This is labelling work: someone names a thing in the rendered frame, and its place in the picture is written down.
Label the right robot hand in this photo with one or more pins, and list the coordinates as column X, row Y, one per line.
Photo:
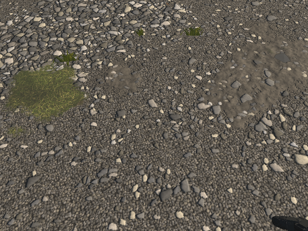
column 290, row 223

